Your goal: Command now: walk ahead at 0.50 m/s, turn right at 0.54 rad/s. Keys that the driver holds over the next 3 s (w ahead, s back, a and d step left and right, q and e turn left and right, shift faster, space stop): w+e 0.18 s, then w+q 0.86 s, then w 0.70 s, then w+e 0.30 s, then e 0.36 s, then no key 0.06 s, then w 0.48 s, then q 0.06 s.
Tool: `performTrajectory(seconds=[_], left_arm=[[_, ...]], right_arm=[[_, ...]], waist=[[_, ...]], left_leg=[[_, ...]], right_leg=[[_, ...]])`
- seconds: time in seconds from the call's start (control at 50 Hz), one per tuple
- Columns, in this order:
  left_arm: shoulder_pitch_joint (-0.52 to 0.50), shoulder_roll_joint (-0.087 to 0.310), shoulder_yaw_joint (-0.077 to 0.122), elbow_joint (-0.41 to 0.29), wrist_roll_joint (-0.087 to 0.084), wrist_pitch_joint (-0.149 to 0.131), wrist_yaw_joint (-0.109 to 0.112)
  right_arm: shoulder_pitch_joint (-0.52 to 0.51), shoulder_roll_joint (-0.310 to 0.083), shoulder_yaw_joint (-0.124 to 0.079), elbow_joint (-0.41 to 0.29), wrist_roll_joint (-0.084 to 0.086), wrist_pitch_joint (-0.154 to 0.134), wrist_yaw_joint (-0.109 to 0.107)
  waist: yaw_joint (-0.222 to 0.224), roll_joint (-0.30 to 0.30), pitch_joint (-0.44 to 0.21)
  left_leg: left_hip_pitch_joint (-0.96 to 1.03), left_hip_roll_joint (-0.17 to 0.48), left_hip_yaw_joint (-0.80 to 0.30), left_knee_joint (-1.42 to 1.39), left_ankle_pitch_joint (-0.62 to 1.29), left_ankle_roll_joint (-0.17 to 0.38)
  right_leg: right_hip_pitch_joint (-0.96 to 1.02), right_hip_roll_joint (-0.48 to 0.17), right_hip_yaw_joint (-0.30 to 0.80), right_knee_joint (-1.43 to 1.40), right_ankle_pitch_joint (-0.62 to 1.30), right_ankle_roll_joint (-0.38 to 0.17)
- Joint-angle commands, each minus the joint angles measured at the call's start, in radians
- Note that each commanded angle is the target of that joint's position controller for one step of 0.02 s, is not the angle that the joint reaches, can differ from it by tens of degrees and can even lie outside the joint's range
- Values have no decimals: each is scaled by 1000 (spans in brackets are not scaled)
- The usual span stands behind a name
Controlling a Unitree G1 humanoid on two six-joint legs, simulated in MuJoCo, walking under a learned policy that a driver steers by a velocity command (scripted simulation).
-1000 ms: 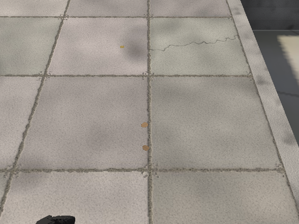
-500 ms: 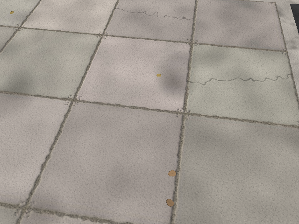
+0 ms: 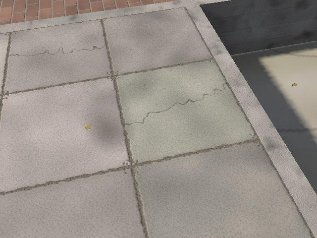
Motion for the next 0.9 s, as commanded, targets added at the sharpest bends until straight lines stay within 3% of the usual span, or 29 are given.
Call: performTrajectory(seconds=[0.02, 0.08, 0.1, 0.12, 0.14, 0.16, 0.18, 0.2, 0.22, 0.24, 0.26, 0.3, 0.36, 0.46, 0.56, 0.62, 0.64, 0.66, 0.68, 0.7, 0.72, 0.74, 0.76, 0.78, 0.8, 0.84, 0.9], left_arm=[[-114, 45, 2, -107, 0, -10, -20], [-32, 96, 29, -116, -2, -2, -27], [88, 132, 51, -89, -6, 0, -24], [262, 198, 88, -41, -8, 4, -10], [330, 306, 115, -20, -13, 12, 12], [289, 334, 105, -64, -4, -10, 2], [283, 240, 76, -68, 2, -27, -8], [246, 186, 61, -57, 4, -39, -6], [168, 145, 48, -68, 5, -45, -4], [105, 100, 33, -81, 14, -48, -1], [83, 82, 24, -88, 29, -51, 1], [101, 102, 27, -71, 29, -65, 4], [145, 126, 31, -39, 31, -76, 19], [162, 127, 25, -11, 37, -81, 33], [216, 131, 29, 40, 25, -59, 43], [192, 161, 36, 36, 22, -33, 59], [182, 177, 39, 30, 21, -25, 67], [167, 188, 40, 25, 23, -16, 73], [142, 193, 37, 14, 19, -15, 77], [204, 125, 14, -20, 36, -33, 69], [233, 42, -20, -33, 41, -72, 45], [137, 122, -1, -54, -1, -109, 24], [70, 137, -2, -79, -24, -128, 17], [45, 130, 0, -82, -7, -135, 21], [45, 142, 11, -79, 18, -128, 29], [86, 128, 14, -81, 32, -103, 33], [34, 92, 2, -107, 37, -82, 43]], right_arm=[[-5, -184, -43, -43, 17, 9, -7], [-37, -224, -56, -55, 32, 31, -11], [-58, -230, -57, -61, 37, 39, -12], [-60, -213, -48, -67, 33, 40, -13], [-24, -104, -16, -102, -10, 30, -10], [3, -51, 9, -146, -2, -11, 2], [-122, -139, -10, -166, 41, -44, 15], [-135, -143, -9, -160, 60, -61, 22], [-120, -135, -10, -131, 43, -63, 14], [-106, -147, -19, -110, 27, -52, 10], [-77, -147, -22, -91, 26, -35, 14], [-60, -118, -19, -74, 22, -6, 15], [-136, -98, -12, -93, 19, 13, 12], [-238, -76, 0, -120, 29, 2, 31], [-328, -58, 15, -174, 28, -4, 62], [-297, -82, 6, -196, 26, -4, 83], [-247, -105, -5, -193, 25, 1, 84], [-141, -143, -24, -175, 26, 6, 82], [17, -196, -52, -146, 26, 9, 70], [150, -295, -82, -135, 19, 18, 50], [124, -276, -69, -146, 31, 13, 50], [119, -212, -49, -147, 25, 13, 46], [69, -171, -40, -160, 23, 9, 43], [2, -150, -32, -174, 23, 6, 44], [-45, -121, -22, -190, 18, 4, 41], [-82, -129, -20, -215, 11, 7, 33], [-65, -179, -34, -223, 16, 8, 15]], waist=[[1, 69, 72], [77, 116, -8], [151, 112, -70], [233, 73, -158], [195, -152, -211], [128, -223, -366], [185, -82, -308], [160, -55, -197], [114, 21, -133], [83, 6, -98], [62, -21, -95], [51, -14, -83], [73, -4, -28], [120, -19, 23], [151, -2, 65], [107, -44, 13], [76, -71, -32], [16, -78, -94], [-73, -44, -171], [-75, 142, -307], [-19, 257, -405], [-67, 173, -354], [-55, 109, -229], [-6, 18, -127], [31, 11, -82], [78, 49, -58], [73, 71, -33]], left_leg=[[13, 315, -58, -42, 432, 136], [61, 317, -18, 163, 874, 104], [30, 295, 1, 333, 958, 85], [-109, 251, 15, 579, 842, 44], [-458, 145, 13, 930, 180, -13], [-738, -37, -228, 1167, -348, -39], [-853, 20, -340, 1197, -284, -14], [-870, 74, -319, 1134, -186, 16], [-803, 129, -314, 1049, -104, 22], [-733, 165, -313, 977, -54, 19], [-668, 185, -317, 961, -19, 19], [-639, 190, -302, 913, 28, 4], [-732, 188, -302, 780, 175, -17], [-711, 127, -283, 496, 441, 0], [-795, 89, -253, 361, 374, 36], [-719, 26, -177, 352, 220, 80], [-643, -8, -147, 368, 162, 99], [-504, -43, -133, 368, 135, 124], [-253, -47, -179, 302, 199, 166], [138, 186, -564, 309, 167, 304], [357, 355, -1062, 149, 57, 452], [346, 322, -986, 101, -20, 395], [214, 290, -844, 87, -5, 351], [39, 250, -746, 66, 84, 324], [-82, 217, -677, 44, 179, 309], [-219, 184, -625, 5, 274, 314], [-339, 139, -523, -12, 361, 294]], right_leg=[[-23, 13, -42, -64, -40, -28], [146, 102, -121, -71, -188, -84], [302, 149, -144, -106, -188, -114], [576, 178, -109, -165, -140, -154], [848, -35, 268, -209, -170, -246], [1041, -213, 829, -398, -380, -424], [1019, -206, 771, -467, -379, -364], [900, -183, 594, -459, -305, -317], [750, -140, 459, -451, -195, -271], [641, -106, 357, -462, -75, -245], [575, -91, 304, -484, -6, -234], [520, -78, 220, -524, 107, -232], [530, -66, 117, -568, 167, -208], [557, -41, -25, -621, 81, -138], [768, -108, -82, -569, 216, -129], [849, -130, -120, -419, 630, -106], [858, -130, -131, -329, 806, -94], [831, -118, -147, -178, 895, -77], [700, -81, -168, 48, 799, -42], [329, 25, -171, 428, 330, 19], [9, 226, 3, 689, -560, 55], [-107, 153, 131, 730, -533, 19], [-138, 101, 115, 662, -450, -1], [-101, 63, 97, 550, -396, -2], [-32, 35, 90, 465, -362, 9], [53, 19, 80, 381, -341, 41], [86, 32, 37, 180, -216, 93]])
